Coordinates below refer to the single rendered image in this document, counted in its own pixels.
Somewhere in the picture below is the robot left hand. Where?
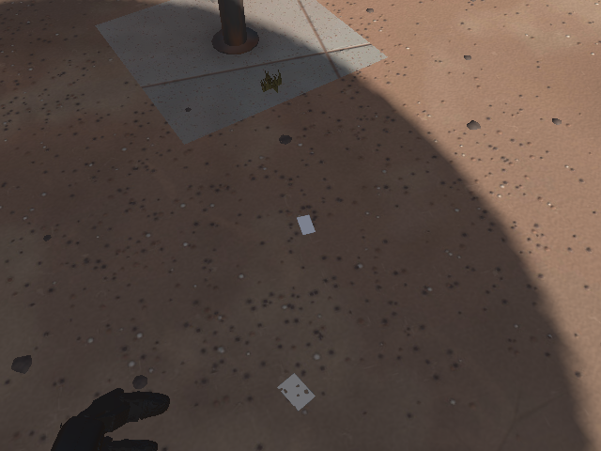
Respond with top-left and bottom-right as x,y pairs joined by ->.
51,388 -> 170,451

